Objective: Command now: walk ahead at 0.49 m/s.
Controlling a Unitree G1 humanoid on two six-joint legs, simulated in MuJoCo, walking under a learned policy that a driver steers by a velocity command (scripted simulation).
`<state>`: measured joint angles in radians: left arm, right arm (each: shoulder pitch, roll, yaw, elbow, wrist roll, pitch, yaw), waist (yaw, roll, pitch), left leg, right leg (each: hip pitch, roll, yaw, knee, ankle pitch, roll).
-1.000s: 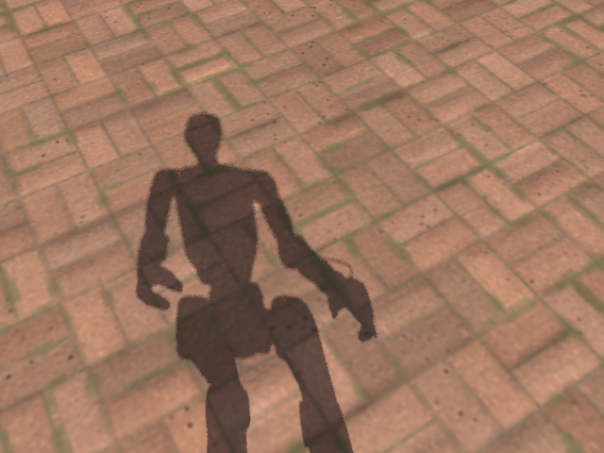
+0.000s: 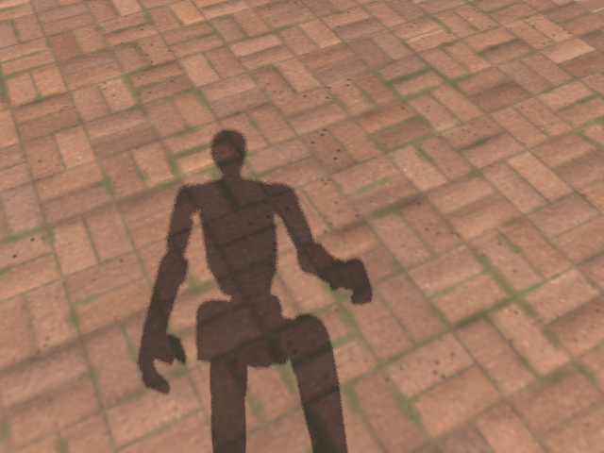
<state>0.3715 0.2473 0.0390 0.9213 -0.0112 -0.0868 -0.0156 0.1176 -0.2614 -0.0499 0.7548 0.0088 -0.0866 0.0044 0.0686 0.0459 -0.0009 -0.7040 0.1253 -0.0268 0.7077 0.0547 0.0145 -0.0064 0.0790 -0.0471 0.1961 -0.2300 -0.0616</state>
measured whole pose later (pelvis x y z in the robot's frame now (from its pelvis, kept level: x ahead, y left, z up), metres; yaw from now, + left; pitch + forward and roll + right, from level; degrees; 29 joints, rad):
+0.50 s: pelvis +0.28 +0.05 +0.00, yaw -6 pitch +0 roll +2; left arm 0.18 0.28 0.07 0.84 -0.02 -0.05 -0.01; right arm 0.32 -0.25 -0.06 0.87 -0.02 -0.11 0.01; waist -0.04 -0.04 0.01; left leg -0.05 -0.05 0.16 0.22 -0.19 0.06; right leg -0.72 -0.10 0.11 0.89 0.01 -0.01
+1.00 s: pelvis +0.55 -0.06 +0.00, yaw -22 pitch +2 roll +0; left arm 0.31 0.26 0.07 0.76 -0.01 -0.06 -0.01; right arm 0.10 -0.30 -0.06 0.74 -0.01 -0.11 0.00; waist 0.04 0.04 0.03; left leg -0.66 0.12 -0.07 0.91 -0.16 -0.04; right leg -0.18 0.11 0.06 0.33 -0.17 -0.10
